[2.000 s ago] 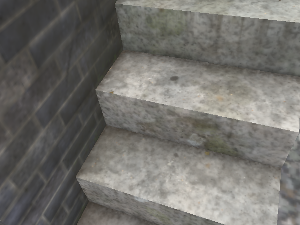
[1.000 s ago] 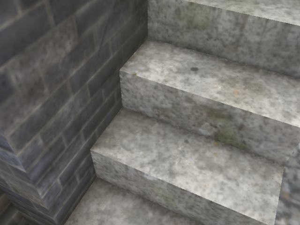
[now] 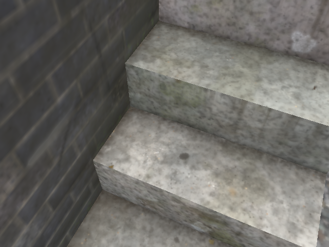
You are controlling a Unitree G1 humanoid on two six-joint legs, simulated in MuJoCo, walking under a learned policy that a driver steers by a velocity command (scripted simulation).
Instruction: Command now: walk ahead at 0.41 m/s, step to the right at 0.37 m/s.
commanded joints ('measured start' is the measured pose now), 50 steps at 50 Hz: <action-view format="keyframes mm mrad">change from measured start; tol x64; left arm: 1 -174 8 -7 -176 9 -40 -38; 50 -227 19 18 -246 -12 -33 -4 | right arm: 1 73 -67 0 -52 33 32 -37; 50 208 10 -2 -51 -24 3 -32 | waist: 1 -42 -14 66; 50 -113 -187 -37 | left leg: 1 31 -43 91 -197 -89 -44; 10 -342 4 317 -136 -358 -58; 13 664 -119 441 -663 -304 -59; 17 949 390 -1192 -1761 -442 139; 32 810 350 -13 -1911 420 79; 37 1472 502 -3 -1695 1010 88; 42 581 337 155 -1412 1383 79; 50 39 54 -123 -3 -125 -27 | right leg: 1 -119 -117 129 -490 147 -55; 8 539 -256 190 -611 464 -101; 14 379 -375 157 -252 2227 80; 15 152 -220 76 68 2131 140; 16 -11 92 142 661 217 168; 22 -685 107 481 1747 249 185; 37 -1166 -243 179 1432 -193 -11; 42 282 -96 279 511 -347 -39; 50 141 -145 141 -242 74 23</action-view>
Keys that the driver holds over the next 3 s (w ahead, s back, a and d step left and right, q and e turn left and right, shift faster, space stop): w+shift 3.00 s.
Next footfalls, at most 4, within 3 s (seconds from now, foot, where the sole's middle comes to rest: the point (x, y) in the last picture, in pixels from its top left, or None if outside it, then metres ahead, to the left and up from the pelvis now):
0.28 left None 0.30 0.01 -0.55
0.80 right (294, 171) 0.50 -0.32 -0.26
1.02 right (294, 192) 0.48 -0.34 -0.35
1.32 left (191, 80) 0.74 -0.05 -0.15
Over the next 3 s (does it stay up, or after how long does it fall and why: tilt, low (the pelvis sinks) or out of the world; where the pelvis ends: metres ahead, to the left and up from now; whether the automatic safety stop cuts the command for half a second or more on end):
stays up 1.21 -0.48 1.00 its command is cut before an obstacle from the start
